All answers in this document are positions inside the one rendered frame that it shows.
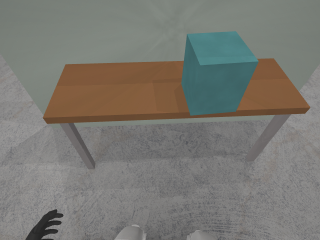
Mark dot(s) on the left robot hand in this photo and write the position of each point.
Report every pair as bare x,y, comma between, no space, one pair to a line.
39,231

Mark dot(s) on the table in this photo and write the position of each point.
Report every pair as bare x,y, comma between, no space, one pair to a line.
133,91

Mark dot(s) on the left robot thigh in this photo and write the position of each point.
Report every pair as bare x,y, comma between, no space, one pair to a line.
131,233

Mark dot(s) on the carton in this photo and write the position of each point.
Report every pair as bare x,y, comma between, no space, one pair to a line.
217,69

